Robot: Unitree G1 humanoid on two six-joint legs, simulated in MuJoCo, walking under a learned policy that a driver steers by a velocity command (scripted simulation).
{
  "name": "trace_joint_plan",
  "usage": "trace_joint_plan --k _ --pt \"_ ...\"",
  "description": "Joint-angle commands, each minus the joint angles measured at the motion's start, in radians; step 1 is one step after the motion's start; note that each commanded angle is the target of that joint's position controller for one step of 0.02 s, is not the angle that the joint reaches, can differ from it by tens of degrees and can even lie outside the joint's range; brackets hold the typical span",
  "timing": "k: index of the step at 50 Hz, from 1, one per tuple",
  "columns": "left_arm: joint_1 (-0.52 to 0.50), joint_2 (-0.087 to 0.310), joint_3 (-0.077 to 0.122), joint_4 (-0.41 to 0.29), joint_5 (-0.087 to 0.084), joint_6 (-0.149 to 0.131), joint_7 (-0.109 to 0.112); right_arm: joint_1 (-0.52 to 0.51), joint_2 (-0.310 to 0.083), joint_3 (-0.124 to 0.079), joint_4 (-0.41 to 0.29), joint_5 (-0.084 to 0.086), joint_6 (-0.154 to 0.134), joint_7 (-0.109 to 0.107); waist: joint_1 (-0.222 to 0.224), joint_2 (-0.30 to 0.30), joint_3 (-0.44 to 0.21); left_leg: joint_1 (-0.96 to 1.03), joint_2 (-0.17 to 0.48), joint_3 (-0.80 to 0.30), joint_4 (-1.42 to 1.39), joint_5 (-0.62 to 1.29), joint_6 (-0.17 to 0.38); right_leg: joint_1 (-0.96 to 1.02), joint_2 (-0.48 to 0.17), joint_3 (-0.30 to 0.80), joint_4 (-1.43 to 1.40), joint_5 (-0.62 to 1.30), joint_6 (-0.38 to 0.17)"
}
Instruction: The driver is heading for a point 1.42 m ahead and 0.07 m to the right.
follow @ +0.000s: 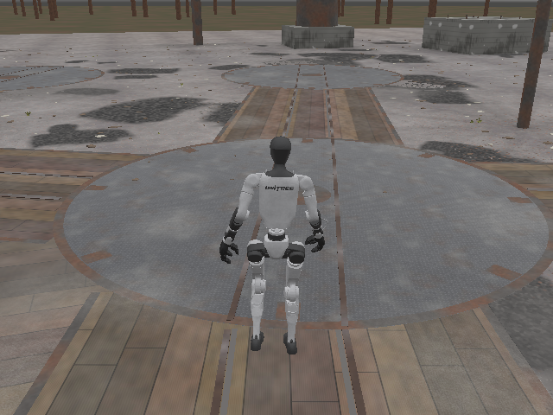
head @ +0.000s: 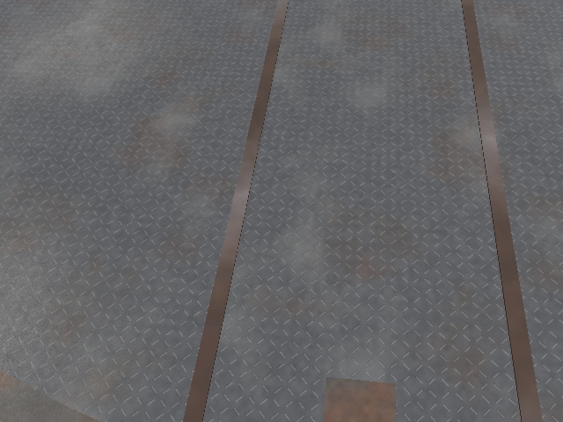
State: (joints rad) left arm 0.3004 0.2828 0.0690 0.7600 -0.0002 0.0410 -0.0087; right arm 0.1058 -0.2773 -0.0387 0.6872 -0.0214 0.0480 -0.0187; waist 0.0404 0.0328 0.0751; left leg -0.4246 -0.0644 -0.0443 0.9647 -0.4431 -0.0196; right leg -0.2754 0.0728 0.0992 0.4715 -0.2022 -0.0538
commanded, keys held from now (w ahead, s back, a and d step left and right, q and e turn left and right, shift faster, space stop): e+shift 0.24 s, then shift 0.06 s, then q+shift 0.34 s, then w+q+shift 0.32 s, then w+shift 0.02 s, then w+e+shift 0.02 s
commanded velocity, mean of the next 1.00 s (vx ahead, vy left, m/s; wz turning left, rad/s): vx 0.18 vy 0.00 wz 0.07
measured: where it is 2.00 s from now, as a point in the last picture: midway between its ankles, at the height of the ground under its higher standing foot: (221, 259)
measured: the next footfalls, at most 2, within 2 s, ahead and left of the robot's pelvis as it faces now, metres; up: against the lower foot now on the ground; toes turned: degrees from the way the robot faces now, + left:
left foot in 0.22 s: +0.08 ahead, +0.11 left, +0.00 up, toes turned -19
right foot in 0.56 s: -0.02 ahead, -0.07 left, +0.00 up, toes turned -9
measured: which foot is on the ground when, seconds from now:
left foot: up 0.00-0.20, down 0.22-0.56, up 0.58-1.00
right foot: down 0.00-0.22, up 0.24-0.54, down 0.56-1.00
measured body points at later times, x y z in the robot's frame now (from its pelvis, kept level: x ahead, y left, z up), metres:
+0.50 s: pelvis +0.01 +0.03 +0.00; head +0.04 +0.04 +0.45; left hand +0.23 +0.24 -0.11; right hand +0.01 -0.25 -0.11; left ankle +0.04 +0.13 -0.74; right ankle -0.06 -0.08 -0.72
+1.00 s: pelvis +0.09 +0.08 -0.01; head +0.11 +0.09 +0.44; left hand +0.04 +0.37 -0.14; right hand +0.35 -0.16 -0.07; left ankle +0.17 +0.22 -0.70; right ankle -0.06 -0.07 -0.74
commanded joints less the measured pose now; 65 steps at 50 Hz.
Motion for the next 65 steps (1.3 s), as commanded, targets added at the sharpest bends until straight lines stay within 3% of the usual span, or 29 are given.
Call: trace_joint_plan --k 1,6,9,10,12,13,15,20,21,23,26,28,29,30,32,33,36,43,50,52,53,54,55,56,57,58,59,61,65 --pt "-0.014 0.166 0.056 -0.073 -0.001 -0.002 0.003 -0.020 -0.062 -0.015 -0.072 0.004 -0.014 0.005 -0.009 -0.136 -0.135 -0.093 0.003 -0.014 -0.072 0.030 -0.029 0.181 -0.193 0.302 -0.121 0.274 -0.162" --pt "-0.037 0.201 0.079 -0.096 0.013 0.012 -0.010 -0.010 -0.082 -0.011 -0.084 0.010 -0.027 -0.006 0.004 -0.179 -0.144 0.011 -0.028 -0.029 -0.253 0.041 -0.013 0.111 -0.173 0.423 -0.117 0.147 -0.142" --pt "-0.120 0.201 0.082 -0.120 0.008 0.013 -0.016 0.088 -0.096 -0.015 -0.062 0.014 -0.043 -0.023 -0.053 -0.190 -0.137 0.199 -0.043 -0.030 -0.476 0.112 0.010 -0.007 -0.124 0.457 -0.095 0.087 -0.072" --pt "-0.144 0.185 0.076 -0.128 0.000 0.010 -0.012 0.133 -0.114 -0.021 -0.049 0.009 -0.050 -0.034 -0.081 -0.164 -0.129 0.305 -0.003 -0.051 -0.621 0.167 0.022 -0.089 -0.075 0.432 -0.062 -0.025 -0.021" --pt "-0.052 0.098 0.058 -0.138 0.007 0.002 0.000 0.042 -0.283 -0.049 -0.096 -0.006 -0.047 -0.040 -0.021 0.204 -0.123 0.352 0.447 -0.536 -0.824 -0.050 0.174 -0.328 0.156 0.064 0.359 -0.384 0.077" --pt "-0.079 0.189 0.073 -0.127 0.040 0.003 0.000 0.043 -0.225 -0.039 -0.089 -0.021 -0.042 -0.031 -0.022 0.110 -0.086 0.242 0.455 -0.481 -0.789 0.081 0.228 -0.301 0.037 0.043 0.512 -0.330 0.084" --pt "-0.050 0.168 0.071 -0.093 0.034 0.012 -0.018 -0.003 -0.125 -0.012 -0.092 -0.012 -0.045 -0.017 0.013 0.048 -0.060 0.183 0.317 -0.263 -0.717 0.322 0.207 -0.235 0.023 0.034 0.645 -0.230 0.081" --pt "-0.093 0.068 0.014 -0.081 0.011 0.027 -0.016 0.091 -0.090 0.003 -0.032 -0.001 -0.070 -0.004 -0.032 0.109 -0.112 0.294 0.237 -0.164 -0.630 0.627 0.203 -0.149 0.042 0.055 0.431 -0.240 0.092" --pt "-0.105 0.049 -0.001 -0.078 0.015 0.031 -0.010 0.084 -0.091 0.006 -0.021 0.002 -0.069 0.001 -0.027 0.140 -0.113 0.301 0.220 -0.169 -0.634 0.596 0.195 -0.097 0.007 -0.008 0.298 -0.254 0.093" --pt "-0.154 0.076 -0.001 -0.088 0.010 0.032 0.014 0.142 -0.184 -0.031 0.003 0.000 -0.048 0.017 -0.068 0.209 -0.083 0.316 0.202 -0.234 -0.597 0.650 0.205 -0.061 0.033 -0.097 0.167 -0.306 0.087" --pt "-0.094 0.088 -0.004 -0.070 -0.001 0.011 0.038 0.161 -0.215 -0.057 0.018 0.016 -0.031 0.033 -0.031 0.171 -0.110 0.324 0.204 -0.310 -0.524 0.802 0.178 0.042 0.032 -0.081 -0.078 -0.117 0.060" --pt "-0.026 0.156 0.010 -0.055 0.019 -0.018 0.056 0.139 -0.162 -0.051 -0.003 0.033 -0.035 0.026 -0.011 0.061 -0.182 0.113 0.141 -0.278 -0.440 0.522 0.091 0.322 -0.131 0.028 -0.185 0.007 0.014" --pt "-0.063 0.249 0.028 -0.066 0.026 -0.016 0.062 0.134 -0.076 -0.032 -0.043 0.047 -0.041 0.029 -0.027 -0.200 -0.149 -0.105 0.000 -0.098 -0.277 0.169 0.036 0.380 -0.360 0.228 -0.188 0.218 -0.087" --pt "-0.093 0.207 0.023 -0.074 0.025 -0.012 0.056 0.131 -0.134 -0.048 -0.030 0.020 -0.029 0.017 -0.006 -0.252 -0.128 -0.119 -0.012 0.009 -0.044 -0.168 0.029 0.268 -0.483 0.244 -0.164 0.455 -0.202" --pt "-0.178 0.081 -0.015 -0.104 0.022 -0.017 0.049 0.173 -0.156 -0.071 0.012 0.007 -0.003 0.022 -0.061 -0.124 -0.069 -0.104 0.037 -0.002 0.152 -0.103 0.017 0.186 -0.393 0.087 -0.150 0.528 -0.186" --pt "-0.167 0.074 -0.018 -0.104 0.033 -0.020 0.048 0.183 -0.155 -0.072 0.017 0.004 0.007 0.035 -0.058 -0.152 -0.081 -0.132 0.060 0.006 0.155 -0.017 0.019 0.212 -0.342 0.041 -0.199 0.234 -0.137" --pt "-0.083 0.125 0.001 -0.078 0.035 -0.044 0.044 0.066 -0.149 -0.067 -0.026 -0.001 0.016 0.093 0.016 -0.231 -0.016 -0.305 0.092 0.041 0.124 0.089 0.003 0.305 -0.332 0.084 -0.345 -0.343 -0.108" --pt "0.032 0.153 0.023 -0.015 0.039 -0.116 0.030 -0.071 -0.107 -0.057 -0.090 -0.007 0.004 0.126 0.038 -0.141 0.031 -0.442 0.146 0.038 0.047 0.189 0.018 0.394 -0.415 -0.029 -0.396 -0.325 -0.088" --pt "0.114 0.160 0.021 0.054 0.053 -0.136 0.020 -0.223 -0.082 -0.021 -0.161 -0.016 -0.016 0.142 0.047 -0.117 0.112 -0.345 0.170 0.105 -0.128 0.162 0.109 0.320 -0.427 -0.249 -0.413 -0.158 -0.059" --pt "0.120 0.181 0.016 0.081 0.045 -0.132 0.016 -0.156 -0.080 -0.016 -0.135 -0.026 -0.027 0.124 -0.003 -0.119 0.087 -0.103 0.084 0.166 -0.218 0.078 0.157 0.242 -0.425 -0.306 -0.355 0.254 -0.070" --pt "0.107 0.219 0.022 0.093 0.036 -0.127 0.015 -0.031 -0.112 -0.032 -0.095 -0.026 -0.036 0.107 -0.077 -0.116 0.019 0.081 0.013 0.196 -0.242 0.046 0.175 0.215 -0.410 -0.344 -0.172 0.625 -0.080" --pt "0.078 0.239 0.019 0.093 0.019 -0.123 0.014 0.205 -0.136 -0.050 -0.017 -0.027 -0.049 0.090 -0.209 -0.074 -0.105 0.407 -0.044 0.203 -0.331 0.134 0.188 0.101 -0.371 -0.381 0.112 0.831 -0.077" --pt "0.066 0.207 0.003 0.075 0.019 -0.127 0.003 0.412 -0.220 -0.082 0.050 -0.039 -0.058 0.068 -0.310 0.050 -0.240 0.756 0.065 0.038 -0.369 0.004 0.177 -0.165 -0.295 -0.356 0.472 0.514 -0.061" --pt "0.085 0.038 -0.033 -0.003 -0.003 -0.134 -0.022 0.443 -0.376 -0.098 0.034 -0.047 -0.072 0.045 -0.245 0.382 -0.387 0.887 0.448 -0.529 -0.615 -0.466 0.191 -0.451 -0.102 -0.166 0.882 -0.384 -0.022" --pt "-0.084 0.124 -0.011 -0.023 -0.010 -0.137 -0.011 0.412 -0.339 -0.091 0.013 -0.041 -0.084 0.036 -0.297 0.147 -0.337 0.710 0.455 -0.622 -0.739 -0.407 0.118 -0.486 -0.051 0.096 0.990 -0.272 -0.047" --pt "-0.072 0.125 -0.001 -0.024 -0.025 -0.137 -0.008 0.351 -0.284 -0.076 0.048 -0.043 -0.090 0.028 -0.207 0.059 -0.170 0.583 0.457 -0.458 -0.708 -0.231 0.098 -0.534 -0.094 0.075 0.975 -0.129 -0.057" --pt "0.000 0.113 -0.005 0.014 -0.015 -0.134 -0.011 0.279 -0.218 -0.059 0.051 -0.035 -0.099 0.033 -0.121 0.016 -0.098 0.460 0.414 -0.350 -0.708 -0.083 0.090 -0.478 -0.152 0.027 0.893 -0.047 -0.052" --pt "0.109 0.075 -0.007 0.086 0.015 -0.097 -0.030 0.161 -0.132 -0.031 0.038 -0.011 -0.118 0.033 -0.028 0.090 -0.069 0.313 0.331 -0.161 -0.758 0.032 0.042 -0.365 -0.206 -0.010 0.828 0.033 -0.022" --pt "0.019 0.018 -0.009 0.080 -0.002 -0.053 -0.057 0.213 -0.078 -0.021 0.100 0.005 -0.164 0.040 -0.016 0.040 0.032 0.277 0.272 0.073 -0.848 0.316 -0.026 -0.445 -0.197 -0.038 0.809 0.161 -0.014"
Keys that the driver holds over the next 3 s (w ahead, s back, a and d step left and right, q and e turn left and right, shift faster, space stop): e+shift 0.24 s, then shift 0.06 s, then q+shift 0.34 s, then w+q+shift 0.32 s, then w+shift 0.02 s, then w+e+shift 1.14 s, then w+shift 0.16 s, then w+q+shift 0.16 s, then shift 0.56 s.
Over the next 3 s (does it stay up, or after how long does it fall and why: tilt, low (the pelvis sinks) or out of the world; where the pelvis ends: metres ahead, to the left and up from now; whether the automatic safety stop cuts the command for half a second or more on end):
stays up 1.44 -0.18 -0.01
